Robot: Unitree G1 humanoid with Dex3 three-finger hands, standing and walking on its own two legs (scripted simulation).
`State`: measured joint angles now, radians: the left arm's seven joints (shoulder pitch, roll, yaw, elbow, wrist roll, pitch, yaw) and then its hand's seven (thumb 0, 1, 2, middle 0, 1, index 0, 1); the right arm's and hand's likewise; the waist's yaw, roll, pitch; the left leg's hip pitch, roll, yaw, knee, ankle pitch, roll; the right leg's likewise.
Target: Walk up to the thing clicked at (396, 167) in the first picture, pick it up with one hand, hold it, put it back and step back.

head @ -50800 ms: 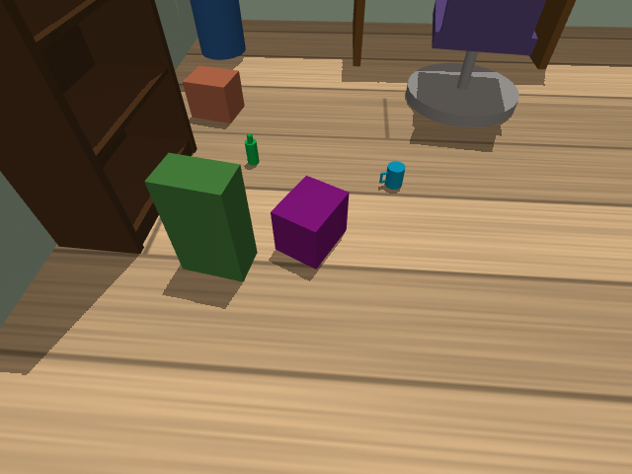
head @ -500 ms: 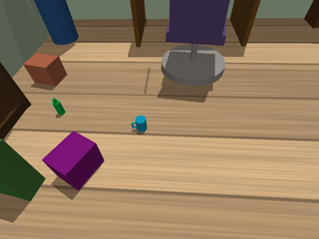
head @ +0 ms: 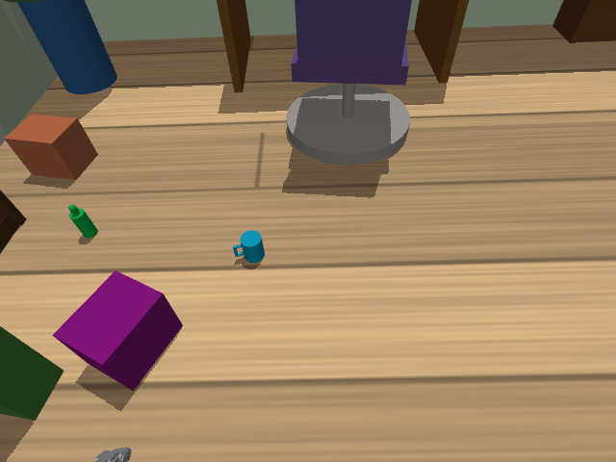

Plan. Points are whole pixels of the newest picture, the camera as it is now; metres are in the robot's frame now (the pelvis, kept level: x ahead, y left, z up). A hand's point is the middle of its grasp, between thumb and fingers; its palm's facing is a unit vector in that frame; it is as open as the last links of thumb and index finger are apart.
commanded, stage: step back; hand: left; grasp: from above
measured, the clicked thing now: (248, 248) +0.98 +0.26 -0.71
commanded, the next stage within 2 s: stand in 0.16 s
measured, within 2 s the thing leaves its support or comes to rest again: neither
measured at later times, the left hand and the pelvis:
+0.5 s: hand out of the picture +0.11 +0.25 -0.13, palm faces -0.02 -0.94 -0.34, open 7.4 cm; pelvis +0.01 +0.00 +0.02, yaw -1 degrees
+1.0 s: hand out of the picture +0.07 +0.24 -0.13, palm faces -0.04 -0.93 -0.36, open 7.4 cm; pelvis +0.00 -0.01 +0.02, yaw -1 degrees
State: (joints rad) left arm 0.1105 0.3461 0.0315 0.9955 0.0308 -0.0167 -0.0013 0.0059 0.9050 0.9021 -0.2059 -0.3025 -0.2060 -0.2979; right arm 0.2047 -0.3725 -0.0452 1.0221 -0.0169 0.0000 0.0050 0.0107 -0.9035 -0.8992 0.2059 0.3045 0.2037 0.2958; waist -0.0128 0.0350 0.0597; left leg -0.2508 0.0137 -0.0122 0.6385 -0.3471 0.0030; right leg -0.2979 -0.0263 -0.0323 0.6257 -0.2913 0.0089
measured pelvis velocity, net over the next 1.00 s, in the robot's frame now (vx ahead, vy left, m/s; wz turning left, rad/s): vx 0.00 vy -0.01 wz -0.01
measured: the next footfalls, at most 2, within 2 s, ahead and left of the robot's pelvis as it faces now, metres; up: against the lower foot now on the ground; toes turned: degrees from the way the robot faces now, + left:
none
